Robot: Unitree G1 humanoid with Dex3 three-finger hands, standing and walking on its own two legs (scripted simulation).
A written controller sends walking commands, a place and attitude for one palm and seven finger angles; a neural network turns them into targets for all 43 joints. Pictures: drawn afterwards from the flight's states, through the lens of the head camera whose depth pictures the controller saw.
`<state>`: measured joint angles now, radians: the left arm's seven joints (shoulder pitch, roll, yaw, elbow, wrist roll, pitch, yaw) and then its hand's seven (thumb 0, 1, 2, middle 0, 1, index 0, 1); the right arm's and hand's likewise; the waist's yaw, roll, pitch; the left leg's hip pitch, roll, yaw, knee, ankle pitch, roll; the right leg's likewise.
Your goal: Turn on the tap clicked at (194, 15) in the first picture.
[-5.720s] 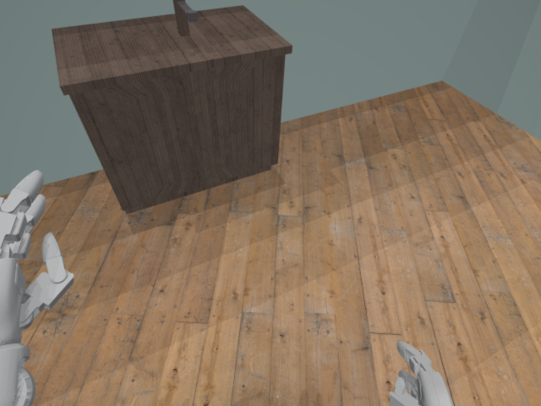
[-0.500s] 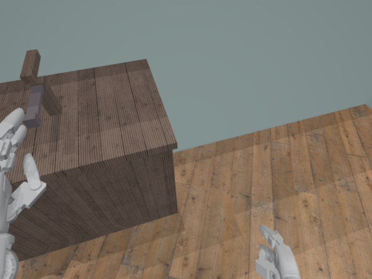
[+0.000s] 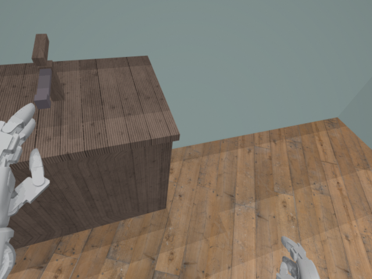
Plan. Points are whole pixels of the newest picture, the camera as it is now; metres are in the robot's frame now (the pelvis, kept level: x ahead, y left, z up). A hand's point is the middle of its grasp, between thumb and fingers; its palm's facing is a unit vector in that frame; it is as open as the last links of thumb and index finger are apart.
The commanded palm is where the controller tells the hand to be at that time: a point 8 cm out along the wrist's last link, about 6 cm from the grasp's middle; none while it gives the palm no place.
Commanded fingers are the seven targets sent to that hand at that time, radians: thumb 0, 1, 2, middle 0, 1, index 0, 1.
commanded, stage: come to a stop and stand still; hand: left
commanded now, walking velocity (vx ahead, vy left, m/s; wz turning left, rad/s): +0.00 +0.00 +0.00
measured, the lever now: (42, 101) +0.47 +0.42 +0.07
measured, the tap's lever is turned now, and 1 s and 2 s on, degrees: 0 0 0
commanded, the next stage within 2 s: look again from close up in 1.76 s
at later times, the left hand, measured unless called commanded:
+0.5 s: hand (17, 166) +0.23 +0.29 +0.17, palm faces +0.47 -0.82 -0.32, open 7.4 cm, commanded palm +0.17 +0.32 +0.18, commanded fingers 0.00 0.90 0.90 -0.20 -0.30 -0.20 -0.30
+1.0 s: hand (50, 158) +0.25 +0.26 +0.16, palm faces +0.41 -0.83 -0.37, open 7.4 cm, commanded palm +0.20 +0.29 +0.18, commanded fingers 0.00 0.90 0.90 -0.20 -0.30 -0.20 -0.30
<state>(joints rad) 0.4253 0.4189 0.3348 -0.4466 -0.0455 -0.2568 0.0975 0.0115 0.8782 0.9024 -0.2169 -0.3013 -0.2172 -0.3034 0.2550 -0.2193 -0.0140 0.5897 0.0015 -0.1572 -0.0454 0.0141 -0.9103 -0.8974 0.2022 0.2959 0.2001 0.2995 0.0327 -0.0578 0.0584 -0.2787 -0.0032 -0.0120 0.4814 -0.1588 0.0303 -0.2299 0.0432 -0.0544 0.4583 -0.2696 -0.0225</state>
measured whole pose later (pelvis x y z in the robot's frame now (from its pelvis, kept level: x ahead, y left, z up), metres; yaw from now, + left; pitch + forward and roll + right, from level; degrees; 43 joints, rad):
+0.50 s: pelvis +0.02 +0.03 +0.01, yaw +3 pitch -1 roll -1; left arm 0.35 0.33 0.34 -0.42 -0.02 -0.24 0.10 0.01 0.89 0.90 -0.21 -0.30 -0.21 -0.30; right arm 0.20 -0.18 0.04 0.61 -0.02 -0.17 -0.02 0.01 -0.90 -0.90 0.21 0.30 0.21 0.30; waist 0.07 -0.03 0.04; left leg -0.24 -0.07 -0.02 0.37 -0.12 0.07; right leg -0.14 0.02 0.02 0.35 -0.19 0.01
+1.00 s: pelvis +0.05 +0.00 +0.01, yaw +3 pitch +0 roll -1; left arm 0.45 0.35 0.33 -0.42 -0.06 -0.19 0.09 0.01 0.89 0.90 -0.21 -0.30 -0.21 -0.30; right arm 0.20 -0.21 0.02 0.59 0.00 -0.07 -0.04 0.01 -0.91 -0.90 0.21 0.30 0.20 0.30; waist 0.03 0.01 0.00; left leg -0.22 -0.04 -0.04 0.39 -0.18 0.04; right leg -0.09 0.05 0.01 0.29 -0.21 -0.02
